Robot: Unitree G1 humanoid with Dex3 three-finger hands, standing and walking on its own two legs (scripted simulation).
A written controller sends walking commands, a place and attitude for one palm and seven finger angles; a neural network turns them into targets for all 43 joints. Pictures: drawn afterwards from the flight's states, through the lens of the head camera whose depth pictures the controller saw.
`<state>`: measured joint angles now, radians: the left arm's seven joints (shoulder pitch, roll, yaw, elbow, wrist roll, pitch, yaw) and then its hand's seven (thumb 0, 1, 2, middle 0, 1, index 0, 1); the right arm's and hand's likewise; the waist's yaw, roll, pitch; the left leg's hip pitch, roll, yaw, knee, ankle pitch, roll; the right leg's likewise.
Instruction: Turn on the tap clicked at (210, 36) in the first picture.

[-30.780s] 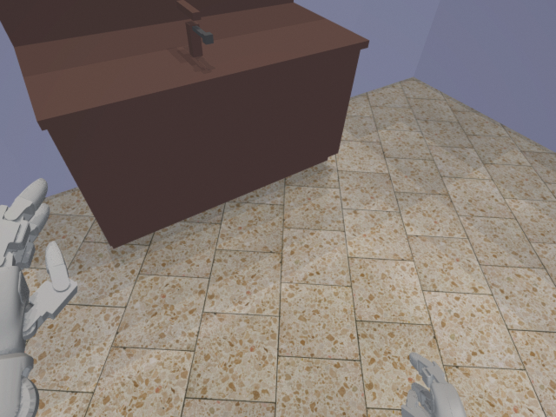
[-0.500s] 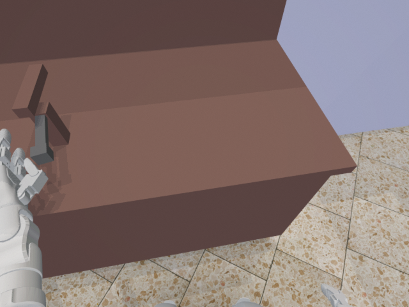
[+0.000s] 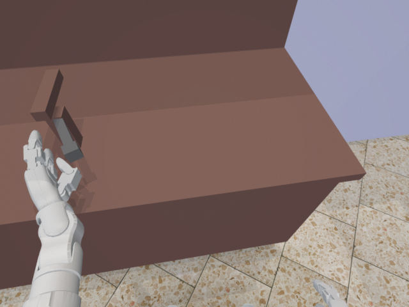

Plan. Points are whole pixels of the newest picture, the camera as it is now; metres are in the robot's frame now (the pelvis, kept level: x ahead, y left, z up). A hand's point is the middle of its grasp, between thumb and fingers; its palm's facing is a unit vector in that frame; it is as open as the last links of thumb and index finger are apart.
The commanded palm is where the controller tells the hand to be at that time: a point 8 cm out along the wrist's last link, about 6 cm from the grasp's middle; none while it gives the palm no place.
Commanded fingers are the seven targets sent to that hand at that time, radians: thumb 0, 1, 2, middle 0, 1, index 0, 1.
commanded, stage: push the lever round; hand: left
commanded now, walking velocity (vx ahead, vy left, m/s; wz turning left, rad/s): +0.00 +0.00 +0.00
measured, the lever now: (72, 151) +0.38 +0.29 +0.07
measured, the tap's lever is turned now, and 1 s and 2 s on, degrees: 25 50 78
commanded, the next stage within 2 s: lift the hand up off the lever in 1.80 s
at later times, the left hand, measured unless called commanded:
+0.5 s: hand (94, 167) +0.36 +0.24 +0.07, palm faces +0.70 -0.71 -0.06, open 7.6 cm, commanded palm +0.31 +0.26 +0.07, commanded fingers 0.00 0.90 0.90 -0.15 -0.15 -0.15 -0.15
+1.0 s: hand (111, 155) +0.39 +0.22 +0.06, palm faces +0.78 -0.63 -0.08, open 7.7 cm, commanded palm +0.34 +0.23 +0.07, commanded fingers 0.00 0.90 0.90 -0.15 -0.15 -0.15 -0.15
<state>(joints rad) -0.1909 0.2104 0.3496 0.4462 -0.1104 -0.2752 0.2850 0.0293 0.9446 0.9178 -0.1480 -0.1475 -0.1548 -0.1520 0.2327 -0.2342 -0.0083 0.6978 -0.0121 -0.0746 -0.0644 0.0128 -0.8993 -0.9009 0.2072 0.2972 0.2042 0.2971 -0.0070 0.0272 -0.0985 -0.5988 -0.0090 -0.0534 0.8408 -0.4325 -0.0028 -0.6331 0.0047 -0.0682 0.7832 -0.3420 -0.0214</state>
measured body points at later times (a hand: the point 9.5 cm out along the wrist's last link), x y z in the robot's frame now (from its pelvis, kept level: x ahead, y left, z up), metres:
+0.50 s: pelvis -0.01 -0.02 +0.00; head +0.04 -0.02 +0.45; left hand +0.31 +0.27 +0.07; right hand +0.13 -0.27 -0.12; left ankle -0.01 +0.12 -0.70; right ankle +0.02 -0.11 -0.70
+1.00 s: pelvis -0.01 -0.02 +0.00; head +0.04 -0.03 +0.45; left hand +0.34 +0.25 +0.07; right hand +0.11 -0.28 -0.12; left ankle -0.01 +0.12 -0.70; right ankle +0.02 -0.11 -0.70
